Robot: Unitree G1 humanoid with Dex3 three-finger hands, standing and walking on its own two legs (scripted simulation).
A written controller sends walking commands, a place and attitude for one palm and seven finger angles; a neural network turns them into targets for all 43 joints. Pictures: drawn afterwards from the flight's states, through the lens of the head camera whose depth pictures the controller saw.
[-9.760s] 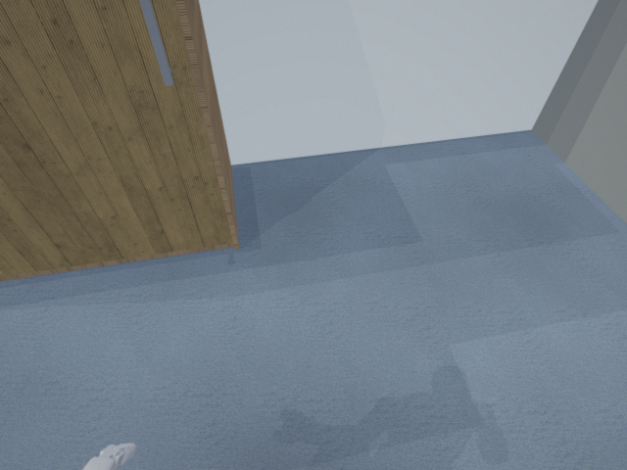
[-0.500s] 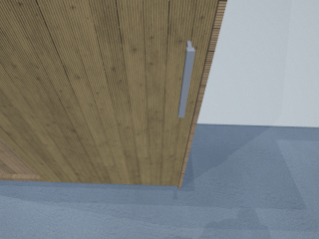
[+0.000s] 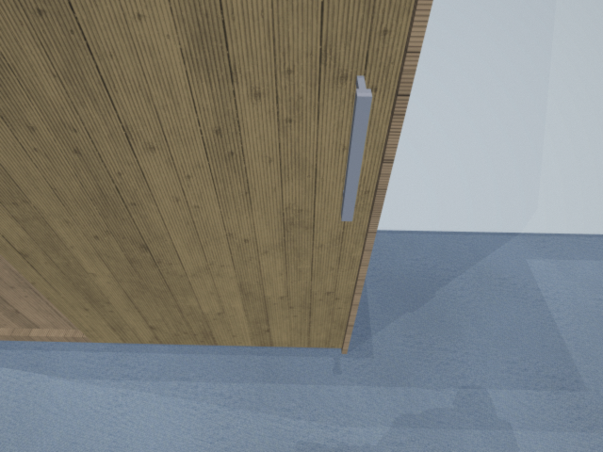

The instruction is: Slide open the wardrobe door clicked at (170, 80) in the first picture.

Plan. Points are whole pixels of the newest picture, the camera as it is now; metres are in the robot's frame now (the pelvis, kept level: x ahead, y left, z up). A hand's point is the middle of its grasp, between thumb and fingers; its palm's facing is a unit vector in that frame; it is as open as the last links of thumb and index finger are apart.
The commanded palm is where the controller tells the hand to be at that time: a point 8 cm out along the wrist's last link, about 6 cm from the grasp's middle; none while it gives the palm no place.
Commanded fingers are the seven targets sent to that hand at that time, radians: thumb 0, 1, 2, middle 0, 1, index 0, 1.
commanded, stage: shuffle to correct the standing spot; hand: right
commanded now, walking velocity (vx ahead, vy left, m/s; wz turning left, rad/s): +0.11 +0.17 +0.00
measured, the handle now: (353, 156) +0.52 -0.05 +0.11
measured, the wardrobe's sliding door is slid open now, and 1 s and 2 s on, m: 0.00 0.00 0.00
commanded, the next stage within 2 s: come to a stop and stand still in 0.44 s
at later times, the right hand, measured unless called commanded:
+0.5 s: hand out of the picture -0.01 -0.12 -0.20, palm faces +0.02 +1.00 -0.09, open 7.4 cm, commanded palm none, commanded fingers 0.00 -0.90 -0.90 0.20 0.30 0.20 0.30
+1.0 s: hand out of the picture +0.15 -0.08 -0.17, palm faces +0.06 +0.97 -0.23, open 7.3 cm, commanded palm none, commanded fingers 0.00 -0.90 -0.90 0.20 0.30 0.20 0.30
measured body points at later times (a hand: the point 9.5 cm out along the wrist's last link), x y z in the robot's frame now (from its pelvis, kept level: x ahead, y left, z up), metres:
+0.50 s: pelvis +0.06 +0.03 -0.01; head +0.09 +0.00 +0.43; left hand +0.10 +0.27 -0.15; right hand -0.01 -0.17 -0.19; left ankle -0.03 +0.14 -0.67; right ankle +0.07 -0.06 -0.74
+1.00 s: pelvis +0.07 +0.11 -0.01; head +0.11 +0.11 +0.44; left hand +0.12 +0.35 -0.16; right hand +0.15 -0.13 -0.15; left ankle +0.13 +0.24 -0.74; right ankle +0.05 -0.01 -0.69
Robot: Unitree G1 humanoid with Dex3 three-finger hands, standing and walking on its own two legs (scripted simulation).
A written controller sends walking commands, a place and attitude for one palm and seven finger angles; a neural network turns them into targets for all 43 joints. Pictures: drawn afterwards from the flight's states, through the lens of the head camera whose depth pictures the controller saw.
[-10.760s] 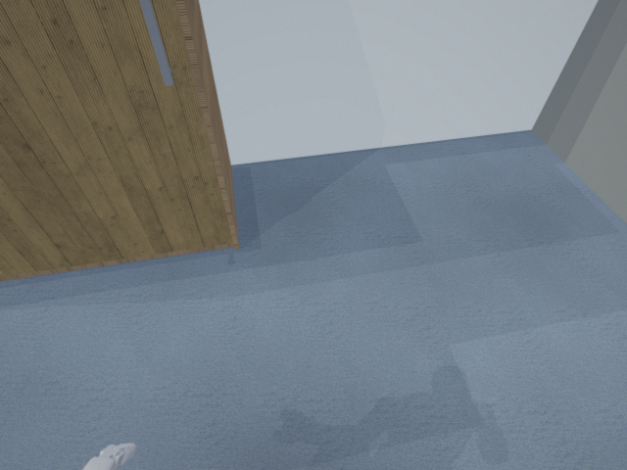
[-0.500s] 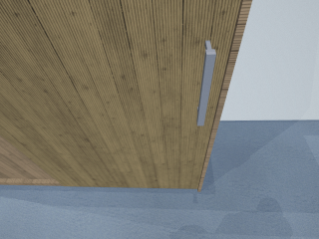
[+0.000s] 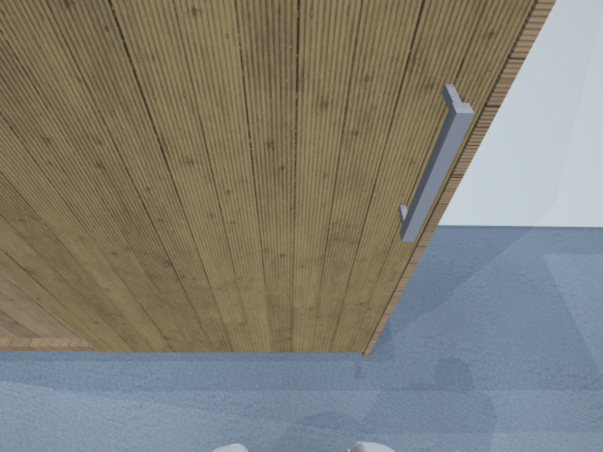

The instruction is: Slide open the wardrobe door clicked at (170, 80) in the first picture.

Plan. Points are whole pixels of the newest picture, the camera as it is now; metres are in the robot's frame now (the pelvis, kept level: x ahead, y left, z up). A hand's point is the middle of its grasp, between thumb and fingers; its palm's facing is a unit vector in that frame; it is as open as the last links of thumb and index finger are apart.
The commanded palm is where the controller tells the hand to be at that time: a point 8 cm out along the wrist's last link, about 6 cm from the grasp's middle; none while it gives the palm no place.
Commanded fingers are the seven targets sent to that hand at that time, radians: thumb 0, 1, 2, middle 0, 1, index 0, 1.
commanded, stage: come to a stop and stand still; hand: right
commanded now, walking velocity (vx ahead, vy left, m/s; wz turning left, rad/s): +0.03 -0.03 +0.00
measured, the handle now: (425, 173) +0.46 -0.14 +0.12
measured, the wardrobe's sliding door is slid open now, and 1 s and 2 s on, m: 0.00 0.00 0.00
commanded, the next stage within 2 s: look again from close up in 1.66 s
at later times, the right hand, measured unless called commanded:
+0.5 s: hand out of the picture -0.04 -0.17 -0.17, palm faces +0.03 +0.99 -0.16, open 7.4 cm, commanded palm none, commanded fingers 0.00 -0.90 -0.90 0.20 0.30 0.20 0.30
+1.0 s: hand out of the picture -0.06 -0.18 -0.17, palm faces +0.00 +0.99 -0.16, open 7.4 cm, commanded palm none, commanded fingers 0.00 -0.90 -0.90 0.20 0.30 0.20 0.30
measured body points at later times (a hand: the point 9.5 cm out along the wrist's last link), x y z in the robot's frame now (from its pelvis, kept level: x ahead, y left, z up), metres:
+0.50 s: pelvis -0.03 -0.01 +0.01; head -0.02 -0.01 +0.46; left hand +0.00 +0.22 -0.15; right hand -0.04 -0.22 -0.15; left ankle -0.04 +0.09 -0.73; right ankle -0.01 -0.12 -0.73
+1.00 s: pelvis -0.04 -0.02 +0.00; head -0.03 -0.02 +0.45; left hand -0.06 +0.18 -0.16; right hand -0.05 -0.23 -0.15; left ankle -0.04 +0.09 -0.73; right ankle -0.01 -0.12 -0.73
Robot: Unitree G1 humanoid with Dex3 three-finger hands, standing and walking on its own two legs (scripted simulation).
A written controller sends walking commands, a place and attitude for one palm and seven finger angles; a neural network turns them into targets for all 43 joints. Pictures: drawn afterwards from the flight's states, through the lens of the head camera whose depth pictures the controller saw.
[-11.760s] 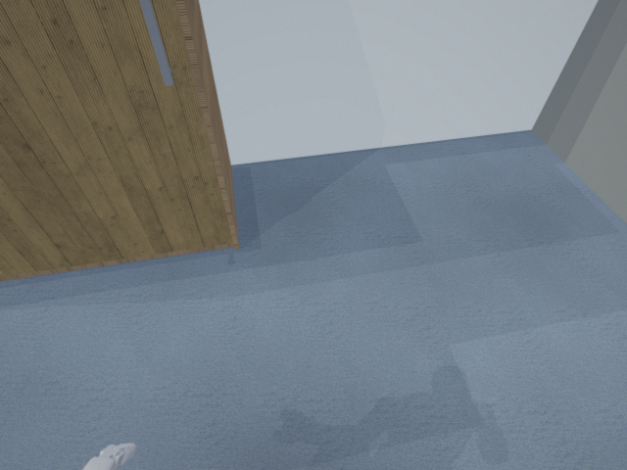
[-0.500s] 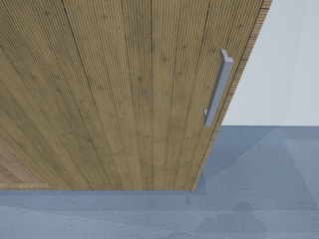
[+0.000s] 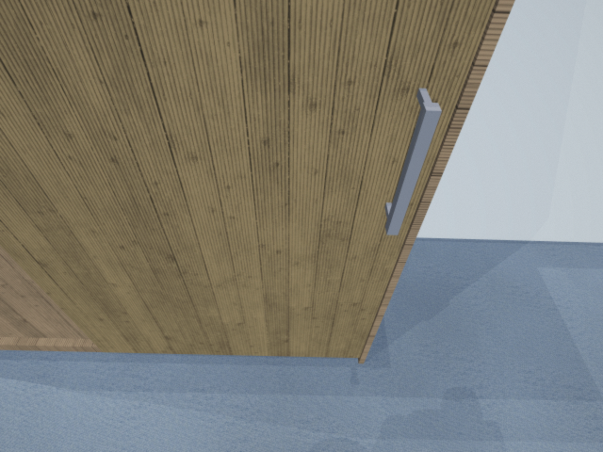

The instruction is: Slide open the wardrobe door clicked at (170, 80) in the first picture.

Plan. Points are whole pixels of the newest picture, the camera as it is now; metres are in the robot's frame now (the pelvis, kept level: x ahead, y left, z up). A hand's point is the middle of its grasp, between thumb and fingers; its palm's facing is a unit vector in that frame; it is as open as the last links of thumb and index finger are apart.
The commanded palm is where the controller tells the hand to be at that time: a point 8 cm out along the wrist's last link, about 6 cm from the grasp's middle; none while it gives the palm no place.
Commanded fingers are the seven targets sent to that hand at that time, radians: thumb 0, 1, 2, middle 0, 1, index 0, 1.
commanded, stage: come to a stop and stand still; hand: right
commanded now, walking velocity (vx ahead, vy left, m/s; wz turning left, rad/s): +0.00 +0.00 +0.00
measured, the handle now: (405, 169) +0.50 -0.12 +0.12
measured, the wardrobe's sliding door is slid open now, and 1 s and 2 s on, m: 0.00 0.00 0.00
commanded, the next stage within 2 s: look again from close up in 0.66 s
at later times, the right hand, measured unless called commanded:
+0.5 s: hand out of the picture +0.04 -0.18 -0.17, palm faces -0.02 +0.98 -0.20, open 7.4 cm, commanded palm none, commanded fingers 0.00 -0.90 -0.90 0.20 0.30 0.20 0.30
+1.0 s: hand out of the picture +0.03 -0.17 -0.17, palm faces -0.01 +0.98 -0.19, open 7.4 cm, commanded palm none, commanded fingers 0.00 -0.90 -0.90 0.20 0.30 0.20 0.30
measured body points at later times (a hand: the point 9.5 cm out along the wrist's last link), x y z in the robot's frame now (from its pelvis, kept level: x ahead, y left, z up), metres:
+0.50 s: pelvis +0.02 -0.01 +0.01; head +0.02 +0.00 +0.45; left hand +0.04 +0.22 -0.15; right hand +0.04 -0.23 -0.15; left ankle +0.00 +0.11 -0.73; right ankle +0.04 -0.09 -0.73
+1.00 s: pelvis +0.02 +0.00 +0.01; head +0.03 +0.00 +0.46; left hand +0.04 +0.23 -0.15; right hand +0.03 -0.23 -0.15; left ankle +0.00 +0.11 -0.73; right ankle +0.04 -0.09 -0.73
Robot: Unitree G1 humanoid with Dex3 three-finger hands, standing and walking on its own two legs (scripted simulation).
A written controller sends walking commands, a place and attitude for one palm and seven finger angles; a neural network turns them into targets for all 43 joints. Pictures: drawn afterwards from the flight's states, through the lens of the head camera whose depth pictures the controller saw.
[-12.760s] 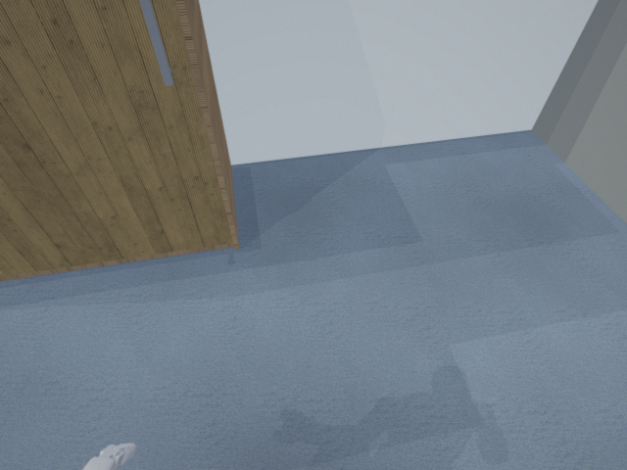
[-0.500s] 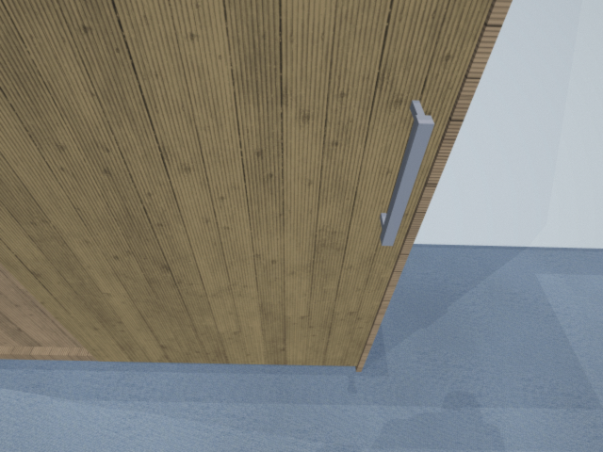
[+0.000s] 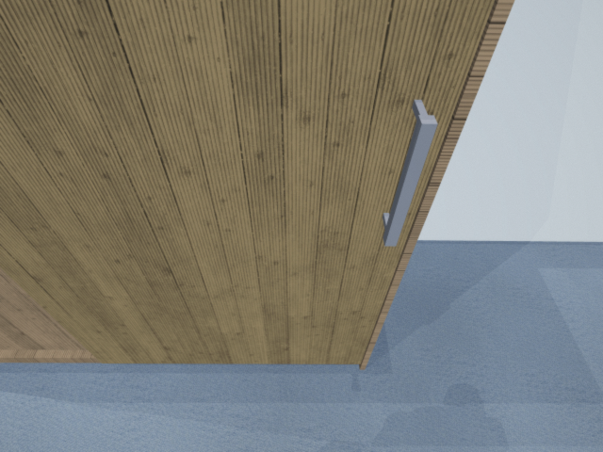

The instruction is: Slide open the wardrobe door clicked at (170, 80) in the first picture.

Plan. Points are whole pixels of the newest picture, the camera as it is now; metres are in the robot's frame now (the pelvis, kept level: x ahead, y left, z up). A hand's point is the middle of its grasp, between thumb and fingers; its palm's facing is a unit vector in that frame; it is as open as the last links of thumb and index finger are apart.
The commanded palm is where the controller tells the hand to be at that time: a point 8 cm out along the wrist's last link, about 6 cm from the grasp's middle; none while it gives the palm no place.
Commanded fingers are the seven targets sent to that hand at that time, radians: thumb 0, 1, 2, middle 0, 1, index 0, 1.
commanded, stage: look again from close up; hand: right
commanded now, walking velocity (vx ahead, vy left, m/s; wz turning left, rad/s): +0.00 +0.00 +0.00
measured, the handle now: (402, 181) +0.48 -0.12 +0.11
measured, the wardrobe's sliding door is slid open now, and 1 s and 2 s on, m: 0.00 0.00 0.00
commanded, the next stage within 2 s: raise the hand with hooked fingers in 0.50 s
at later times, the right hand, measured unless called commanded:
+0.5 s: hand out of the picture +0.00 -0.16 -0.17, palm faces +0.01 +0.98 -0.19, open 7.4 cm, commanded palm none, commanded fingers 0.00 -0.90 -0.90 0.20 0.30 0.20 0.30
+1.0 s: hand (445, 449) +0.15 -0.16 -0.04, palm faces -0.03 +1.00 +0.02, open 8.4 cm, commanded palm +0.13 -0.24 -0.02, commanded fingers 0.00 -0.41 -0.69 0.23 0.62 0.23 0.62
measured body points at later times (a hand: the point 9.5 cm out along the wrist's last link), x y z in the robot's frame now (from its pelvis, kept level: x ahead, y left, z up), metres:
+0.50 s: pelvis +0.00 +0.01 +0.00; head +0.01 +0.01 +0.45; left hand +0.01 +0.24 -0.16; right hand +0.00 -0.21 -0.16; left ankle -0.02 +0.11 -0.74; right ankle +0.01 -0.10 -0.74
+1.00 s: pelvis -0.03 +0.03 -0.06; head +0.00 +0.02 +0.39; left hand +0.20 +0.28 -0.09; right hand +0.15 -0.22 -0.03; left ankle -0.02 +0.12 -0.74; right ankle +0.01 -0.10 -0.74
